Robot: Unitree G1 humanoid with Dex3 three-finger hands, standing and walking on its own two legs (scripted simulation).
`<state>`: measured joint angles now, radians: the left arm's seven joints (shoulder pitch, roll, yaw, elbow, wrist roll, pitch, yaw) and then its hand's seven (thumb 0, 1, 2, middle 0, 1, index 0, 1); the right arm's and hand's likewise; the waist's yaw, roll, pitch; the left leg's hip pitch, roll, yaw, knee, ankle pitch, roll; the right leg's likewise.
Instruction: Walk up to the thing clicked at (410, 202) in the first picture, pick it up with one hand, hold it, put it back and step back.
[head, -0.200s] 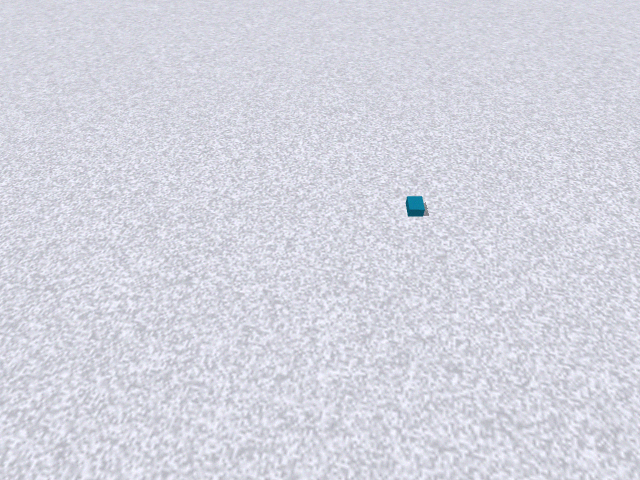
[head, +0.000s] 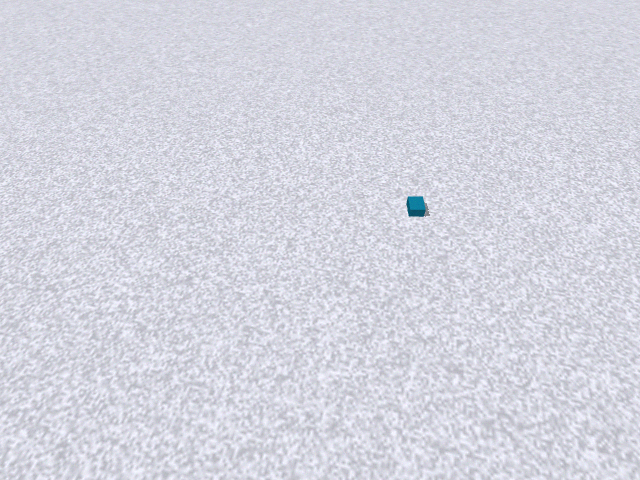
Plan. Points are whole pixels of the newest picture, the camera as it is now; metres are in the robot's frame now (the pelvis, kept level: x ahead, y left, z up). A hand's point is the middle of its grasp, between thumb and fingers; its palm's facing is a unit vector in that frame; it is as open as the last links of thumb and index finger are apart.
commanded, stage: stand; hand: left
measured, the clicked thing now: (415, 206) +1.29 -0.41 -0.76
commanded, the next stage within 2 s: walk up in 0.92 s
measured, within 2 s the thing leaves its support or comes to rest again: neither
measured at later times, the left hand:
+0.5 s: hand out of the picture +0.08 +0.25 -0.16, palm faces -0.02 -0.94 -0.34, open 7.4 cm
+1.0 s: hand out of the picture +0.08 +0.26 -0.15, palm faces -0.08 -0.94 -0.34, open 7.4 cm
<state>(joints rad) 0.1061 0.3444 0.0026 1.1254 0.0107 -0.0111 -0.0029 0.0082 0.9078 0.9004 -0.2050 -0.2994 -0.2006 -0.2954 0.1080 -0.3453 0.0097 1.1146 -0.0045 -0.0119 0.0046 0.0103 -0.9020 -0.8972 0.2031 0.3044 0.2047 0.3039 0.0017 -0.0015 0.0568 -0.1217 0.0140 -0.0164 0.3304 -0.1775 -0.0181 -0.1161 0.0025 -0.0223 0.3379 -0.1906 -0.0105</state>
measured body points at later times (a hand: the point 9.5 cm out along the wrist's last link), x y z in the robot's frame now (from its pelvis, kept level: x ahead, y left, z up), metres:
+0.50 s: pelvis +0.01 +0.00 +0.00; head +0.02 +0.00 +0.45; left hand +0.08 +0.30 -0.13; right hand +0.08 -0.30 -0.13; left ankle +0.00 +0.13 -0.75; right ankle +0.00 -0.11 -0.75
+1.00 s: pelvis +0.01 +0.00 +0.00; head +0.02 -0.01 +0.44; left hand +0.08 +0.31 -0.13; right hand +0.09 -0.31 -0.13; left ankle +0.00 +0.13 -0.74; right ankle +0.00 -0.11 -0.75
